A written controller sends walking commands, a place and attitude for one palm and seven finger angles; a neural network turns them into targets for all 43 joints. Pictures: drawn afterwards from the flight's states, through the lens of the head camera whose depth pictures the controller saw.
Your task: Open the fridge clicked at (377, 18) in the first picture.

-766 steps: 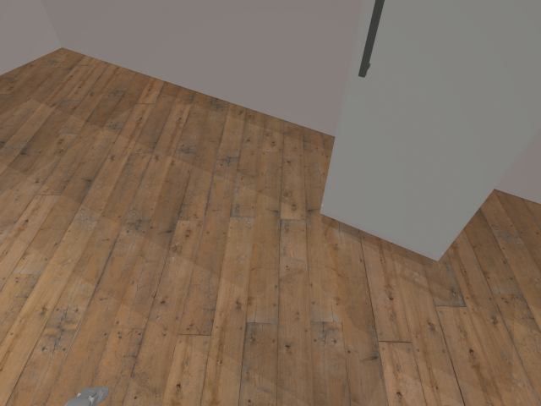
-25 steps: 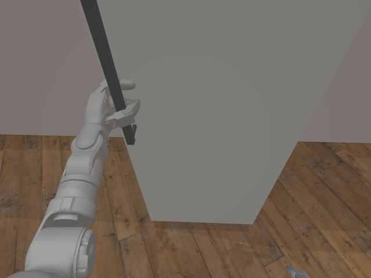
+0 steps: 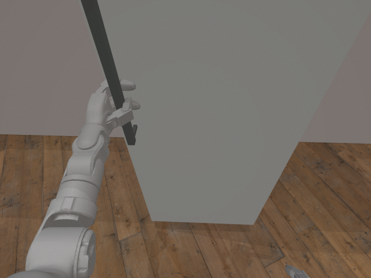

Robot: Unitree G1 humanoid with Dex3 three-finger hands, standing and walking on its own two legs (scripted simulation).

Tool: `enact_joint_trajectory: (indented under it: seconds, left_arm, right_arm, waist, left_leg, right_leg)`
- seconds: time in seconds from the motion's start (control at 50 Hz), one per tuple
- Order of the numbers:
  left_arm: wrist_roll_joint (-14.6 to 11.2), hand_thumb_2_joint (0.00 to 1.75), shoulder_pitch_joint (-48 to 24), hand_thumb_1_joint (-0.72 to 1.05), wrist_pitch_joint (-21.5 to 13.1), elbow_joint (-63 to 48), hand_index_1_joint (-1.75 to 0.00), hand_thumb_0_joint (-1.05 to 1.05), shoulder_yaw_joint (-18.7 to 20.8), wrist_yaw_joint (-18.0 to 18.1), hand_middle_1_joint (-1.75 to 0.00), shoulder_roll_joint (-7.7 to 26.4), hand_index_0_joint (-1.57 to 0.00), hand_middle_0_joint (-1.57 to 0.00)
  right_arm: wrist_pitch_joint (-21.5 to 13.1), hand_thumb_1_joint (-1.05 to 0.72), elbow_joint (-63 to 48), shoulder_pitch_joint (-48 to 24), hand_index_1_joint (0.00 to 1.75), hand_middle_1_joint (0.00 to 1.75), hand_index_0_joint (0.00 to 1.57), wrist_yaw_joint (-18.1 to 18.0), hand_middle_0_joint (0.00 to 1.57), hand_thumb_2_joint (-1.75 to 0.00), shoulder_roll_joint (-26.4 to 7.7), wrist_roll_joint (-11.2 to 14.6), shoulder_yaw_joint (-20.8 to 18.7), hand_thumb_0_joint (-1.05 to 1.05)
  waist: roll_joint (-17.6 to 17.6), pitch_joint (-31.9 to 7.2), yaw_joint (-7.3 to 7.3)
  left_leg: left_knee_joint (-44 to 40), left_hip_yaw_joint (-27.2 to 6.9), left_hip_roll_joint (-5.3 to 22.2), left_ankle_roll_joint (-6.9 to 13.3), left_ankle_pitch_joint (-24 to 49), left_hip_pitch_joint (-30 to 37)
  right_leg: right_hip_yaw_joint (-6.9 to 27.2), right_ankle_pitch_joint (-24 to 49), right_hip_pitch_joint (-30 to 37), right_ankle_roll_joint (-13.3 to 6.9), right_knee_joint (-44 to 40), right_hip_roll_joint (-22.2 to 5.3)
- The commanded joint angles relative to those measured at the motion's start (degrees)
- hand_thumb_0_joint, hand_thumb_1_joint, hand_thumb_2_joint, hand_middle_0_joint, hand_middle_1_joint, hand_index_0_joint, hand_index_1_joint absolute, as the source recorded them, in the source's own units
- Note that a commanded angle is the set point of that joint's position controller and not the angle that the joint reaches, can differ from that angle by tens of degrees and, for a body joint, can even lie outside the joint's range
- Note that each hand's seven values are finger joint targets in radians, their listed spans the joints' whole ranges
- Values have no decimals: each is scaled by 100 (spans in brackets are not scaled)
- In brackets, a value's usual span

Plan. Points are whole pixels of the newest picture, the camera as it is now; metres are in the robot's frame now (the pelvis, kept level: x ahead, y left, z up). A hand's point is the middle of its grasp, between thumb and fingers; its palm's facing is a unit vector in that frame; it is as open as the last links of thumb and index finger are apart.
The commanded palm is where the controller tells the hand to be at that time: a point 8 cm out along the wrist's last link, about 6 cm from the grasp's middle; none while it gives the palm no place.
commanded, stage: grip the handle and tug to test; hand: left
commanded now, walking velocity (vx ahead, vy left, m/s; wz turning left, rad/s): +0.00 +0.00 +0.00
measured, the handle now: (112, 62) +0.47 +0.16 +0.24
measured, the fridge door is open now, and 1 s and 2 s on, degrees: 0 12 46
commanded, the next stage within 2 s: pull the door a little, standing still in 0.30 s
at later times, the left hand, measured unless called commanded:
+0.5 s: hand (126, 116) +0.41 +0.14 +0.16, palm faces -0.03 -1.00 -0.01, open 5.7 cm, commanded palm +0.37 +0.19 +0.16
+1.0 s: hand (125, 148) +0.32 +0.12 +0.15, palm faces -0.02 -0.99 -0.16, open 6.0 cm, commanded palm +0.29 +0.18 +0.15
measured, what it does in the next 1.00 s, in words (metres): shifts its weight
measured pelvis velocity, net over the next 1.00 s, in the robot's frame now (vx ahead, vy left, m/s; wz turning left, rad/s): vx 0.07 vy -0.01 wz -0.02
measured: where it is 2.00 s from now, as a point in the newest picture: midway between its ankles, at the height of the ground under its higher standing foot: outside the picture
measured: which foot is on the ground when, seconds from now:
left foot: down 0.00-1.00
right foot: down 0.00-1.00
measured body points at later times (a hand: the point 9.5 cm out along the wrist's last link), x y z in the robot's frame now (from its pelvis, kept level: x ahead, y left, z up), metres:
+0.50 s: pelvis +0.04 +0.00 +0.01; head +0.04 -0.02 +0.46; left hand +0.40 +0.19 +0.16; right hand +0.18 -0.25 -0.09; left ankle +0.04 +0.13 -0.73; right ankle -0.06 -0.12 -0.72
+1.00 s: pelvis +0.07 -0.01 +0.02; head +0.07 -0.03 +0.47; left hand +0.32 +0.18 +0.16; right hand +0.24 -0.24 -0.07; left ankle +0.04 +0.13 -0.72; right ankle -0.05 -0.11 -0.71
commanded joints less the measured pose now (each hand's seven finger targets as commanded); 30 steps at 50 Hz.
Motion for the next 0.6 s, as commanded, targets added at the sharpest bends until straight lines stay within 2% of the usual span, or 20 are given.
enact_joint_trajectory:
  seconds: [0.0, 0.02, 0.04, 0.06, 0.1, 0.12, 0.16, 0.2, 0.26, 0.28, 0.3, 0.36, 0.38, 0.42, 0.44, 0.46, 0.5, 0.56, 0.58]
  left_arm:
    - [-63, 90, -2075, 90, -444, -1755, -140, 0, -31, -234, -140, 645, -45, -45]
    - [-71, 90, -2032, 90, -427, -1804, -140, 0, -58, -245, -140, 601, -45, -45]
    - [-91, 90, -1920, 90, -426, -2016, -140, 0, -72, -255, -140, 545, -45, -45]
    - [-102, 90, -1626, 90, -406, -2068, -140, 0, -30, -251, -140, 579, -45, -45]
    - [-113, 90, -1508, 90, -330, -2241, -140, 0, 84, -254, -140, 708, -45, -45]
    - [-114, 90, -1419, 90, -294, -2378, -140, 0, -10, -274, -140, 585, -45, -45]
    - [-110, 90, -1004, 90, -235, -2701, -140, 0, -17, -275, -140, 575, -45, -45]
    - [-120, 90, -859, 90, -129, -2938, -140, 0, -9, -262, -140, 551, -45, -45]
    - [-154, 90, -151, 90, 0, -3543, -140, 0, 27, -261, -140, 571, -45, -45]
    - [-159, 90, -35, 90, 53, -3671, -140, 0, 53, -268, -140, 583, -45, -45]
    - [-160, 90, 36, 90, 101, -3845, -140, 0, 94, -274, -140, 644, -45, -45]
    - [-160, 90, 45, 90, 278, -4046, -140, 0, -145, -263, -140, 439, -45, -45]
    - [-173, 90, 132, 90, 345, -4104, -140, 0, -55, -241, -140, 490, -45, -45]
    - [-127, 90, -400, 90, 452, -3830, -140, 0, 255, -202, -140, 865, -45, -45]
    - [-121, 90, -518, 90, 505, -3680, -140, 0, 340, -201, -140, 929, -45, -45]
    - [-120, 90, -352, 90, 530, -3682, -140, 0, 326, -209, -140, 908, -45, -45]
    - [-150, 90, 55, 90, 593, -3782, -140, 0, 294, -265, -140, 770, -45, -45]
    - [-194, 90, 551, 90, 587, -4011, -140, 0, 332, -310, -140, 789, -45, -45]
    - [-220, 90, 715, 90, 584, -4105, -140, 0, 296, -331, -140, 726, -45, -45]
  right_arm:
    - [-242, -90, -803, -305, 30, 30, 20, -49, 20, -90, -729, 11, -273, 0]
    - [-245, -90, -808, -327, 30, 30, 20, -46, 20, -90, -711, 24, -278, 0]
    - [-262, -90, -862, -345, 30, 30, 20, -32, 20, -90, -706, 16, -287, 0]
    - [-262, -90, -895, -346, 30, 30, 20, -30, 20, -90, -715, 5, -284, 0]
    - [-245, -90, -910, -381, 30, 30, 20, -23, 20, -90, -717, 17, -284, 0]
    - [-247, -90, -940, -426, 30, 30, 20, -15, 20, -90, -691, 23, -286, 0]
    - [-242, -90, -1026, -464, 30, 30, 20, 5, 20, -90, -694, 13, -286, 0]
    - [-235, -90, -1038, -483, 30, 30, 20, 22, 20, -90, -666, 19, -289, 0]
    - [-231, -90, -1181, -560, 30, 30, 20, 51, 20, -90, -645, -2, -282, 0]
    - [-230, -90, -1188, -617, 30, 30, 20, 58, 20, -90, -624, 14, -280, 0]
    - [-220, -90, -1204, -628, 30, 30, 20, 51, 20, -90, -625, 6, -276, 0]
    - [-196, -90, -1225, -685, 30, 30, 20, 14, 20, -90, -611, 7, -257, 0]
    - [-205, -90, -1241, -740, 30, 30, 20, 13, 20, -90, -602, 12, -254, 0]
    - [-121, -90, -1098, -678, 30, 30, 20, -67, 20, -90, -664, -10, -239, 0]
    - [-80, -90, -1060, -682, 30, 30, 20, -102, 20, -90, -667, -18, -232, 0]
    - [-51, -90, -1082, -659, 30, 30, 20, -115, 20, -90, -672, -30, -226, 0]
    - [-22, -90, -1153, -731, 30, 30, 20, -103, 20, -90, -607, -24, -217, 0]
    - [19, -90, -1248, -801, 30, 30, 20, -87, 20, -90, -594, -43, -214, 0]
    - [24, -90, -1300, -868, 30, 30, 20, -69, 20, -90, -564, -30, -198, 0]
  waist:
    - [-227, -1913, 49]
    - [-314, -1823, 35]
    - [-263, -1934, 76]
    - [-227, -2004, 144]
    - [-313, -1916, 144]
    - [-270, -1895, 138]
    - [-162, -2032, 230]
    - [-229, -1986, 215]
    - [-144, -2132, 337]
    - [-260, -2085, 319]
    - [-275, -2043, 327]
    - [-292, -1835, 248]
    - [-287, -1787, 274]
    - [-234, -1679, 185]
    - [-269, -1613, 166]
    - [-295, -1667, 217]
    - [-115, -1814, 298]
    - [-350, -1928, 376]
    - [-429, -1836, 385]
  left_leg:
    - [-134, -57, -230, 275, 1898, 2044]
    - [-146, -40, -221, 276, 1863, 2011]
    - [-147, -36, -224, 277, 1952, 2077]
    - [-132, -30, -238, 282, 2089, 2054]
    - [-145, 0, -226, 289, 2156, 2027]
    - [-143, 36, -228, 294, 2233, 2053]
    - [-127, 43, -234, 290, 2483, 2093]
    - [-143, 29, -204, 291, 2654, 2183]
    - [-129, 59, -211, 306, 3090, 2255]
    - [-155, 82, -186, 311, 3134, 2280]
    - [-180, 85, -184, 306, 3159, 2247]
    - [-214, 90, -192, 304, 3058, 2247]
    - [-235, 89, -183, 305, 3016, 2259]
    - [-273, 88, -217, 285, 2821, 2226]
    - [-274, 98, -230, 285, 2770, 2190]
    - [-277, 94, -250, 291, 2850, 2176]
    - [-255, 86, -235, 291, 3271, 2310]
    - [-265, 106, -231, 301, 3490, 2316]
    - [-328, 105, -213, 293, 3412, 2267]
  right_leg:
    - [-165, 2913, -287, -48, -391, 244]
    - [-168, 2915, -291, -40, -406, 253]
    - [-167, 2996, -233, -43, -390, 251]
    - [-180, 3084, -58, -61, -367, 239]
    - [-161, 3271, -54, -36, -374, 242]
    - [-157, 3397, -35, -26, -367, 239]
    - [-176, 3537, 175, -46, -320, 220]
    - [-183, 3675, 120, -27, -322, 231]
    - [-182, 4032, 422, -25, -287, 194]
    - [-177, 4160, 383, 6, -302, 196]
    - [-180, 4196, 441, 6, -302, 191]
    - [-201, 4096, 447, 3, -381, 184]
    - [-191, 4122, 375, 18, -403, 193]
    - [-167, 4021, 313, -5, -469, 198]
    - [-152, 4051, 305, -5, -492, 195]
    - [-165, 4098, 464, -23, -486, 181]
    - [-173, 4393, 520, -6, -411, 150]
    - [-189, 4686, 788, 14, -394, 112]
    - [-198, 4711, 786, 30, -400, 103]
